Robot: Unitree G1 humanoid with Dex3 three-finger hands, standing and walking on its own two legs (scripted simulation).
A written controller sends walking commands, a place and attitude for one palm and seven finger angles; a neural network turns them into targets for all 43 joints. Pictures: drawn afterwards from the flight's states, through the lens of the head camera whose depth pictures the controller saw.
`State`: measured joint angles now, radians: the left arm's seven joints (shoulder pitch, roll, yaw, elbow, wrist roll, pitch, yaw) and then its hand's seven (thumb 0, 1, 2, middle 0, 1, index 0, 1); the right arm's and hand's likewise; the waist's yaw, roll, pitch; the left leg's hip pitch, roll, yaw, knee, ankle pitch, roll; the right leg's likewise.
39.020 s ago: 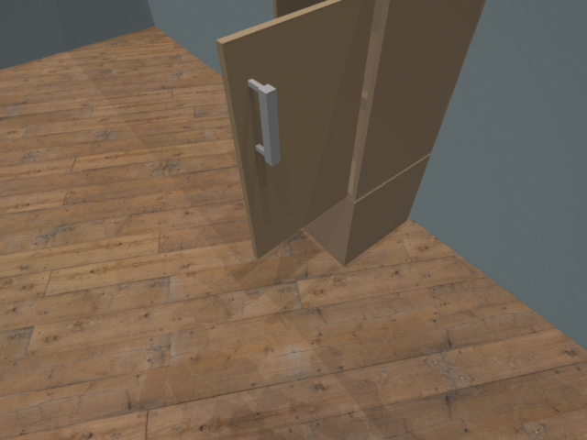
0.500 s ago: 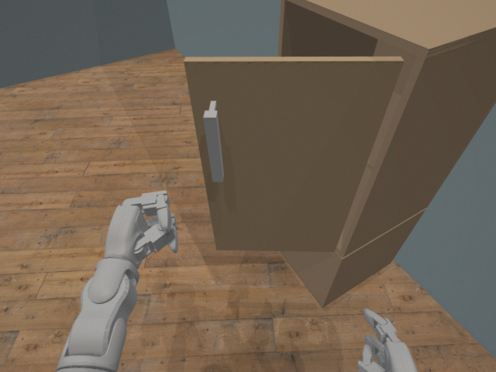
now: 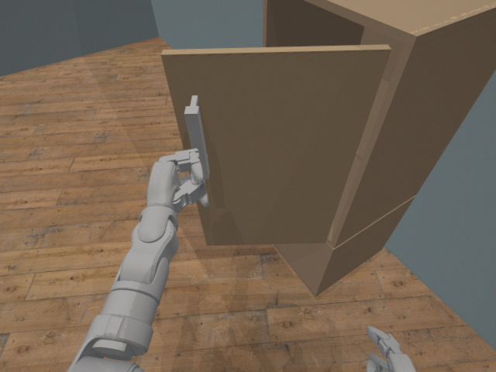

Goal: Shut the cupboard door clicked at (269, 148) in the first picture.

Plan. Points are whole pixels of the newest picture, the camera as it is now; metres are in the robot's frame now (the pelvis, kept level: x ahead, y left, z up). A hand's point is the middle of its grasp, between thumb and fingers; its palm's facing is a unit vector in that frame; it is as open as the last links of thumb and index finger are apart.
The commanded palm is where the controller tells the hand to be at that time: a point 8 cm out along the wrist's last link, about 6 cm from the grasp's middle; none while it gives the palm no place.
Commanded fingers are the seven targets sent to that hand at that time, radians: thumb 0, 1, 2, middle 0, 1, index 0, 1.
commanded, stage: bring the fist close to the handle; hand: left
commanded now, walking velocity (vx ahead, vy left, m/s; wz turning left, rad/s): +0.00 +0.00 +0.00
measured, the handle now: (199, 139) +0.50 +0.12 +0.11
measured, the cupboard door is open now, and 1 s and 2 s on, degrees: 58 56 41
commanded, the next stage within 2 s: push the door shut along its arc in 0.54 s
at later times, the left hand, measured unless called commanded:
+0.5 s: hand (219, 174) +0.41 +0.07 +0.11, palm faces +0.05 -1.00 -0.01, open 3.1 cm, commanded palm +0.38 +0.12 +0.11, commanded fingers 0.00 0.90 0.90 -1.30 -1.50 -1.30 -1.50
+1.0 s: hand (218, 158) +0.44 +0.07 +0.12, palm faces -0.03 -1.00 -0.03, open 3.1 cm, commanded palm +0.43 +0.12 +0.11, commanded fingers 0.00 0.90 0.90 -1.30 -1.50 -1.30 -1.50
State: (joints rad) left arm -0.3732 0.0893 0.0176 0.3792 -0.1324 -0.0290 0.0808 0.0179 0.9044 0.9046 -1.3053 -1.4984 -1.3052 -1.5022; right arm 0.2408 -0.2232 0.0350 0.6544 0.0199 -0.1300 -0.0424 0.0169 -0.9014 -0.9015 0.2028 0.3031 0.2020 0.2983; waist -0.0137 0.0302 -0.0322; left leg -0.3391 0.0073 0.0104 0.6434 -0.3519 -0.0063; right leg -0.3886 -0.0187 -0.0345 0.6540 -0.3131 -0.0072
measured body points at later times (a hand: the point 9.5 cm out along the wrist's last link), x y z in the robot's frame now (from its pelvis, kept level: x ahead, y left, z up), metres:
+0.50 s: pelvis +0.00 -0.01 +0.00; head +0.02 -0.03 +0.45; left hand +0.40 +0.12 +0.11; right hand +0.08 -0.26 -0.12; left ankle -0.01 +0.12 -0.72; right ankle +0.02 -0.11 -0.72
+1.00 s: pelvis -0.01 +0.00 +0.00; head +0.03 -0.01 +0.44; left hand +0.43 +0.13 +0.12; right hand +0.07 -0.25 -0.13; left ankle -0.01 +0.12 -0.72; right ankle +0.02 -0.11 -0.72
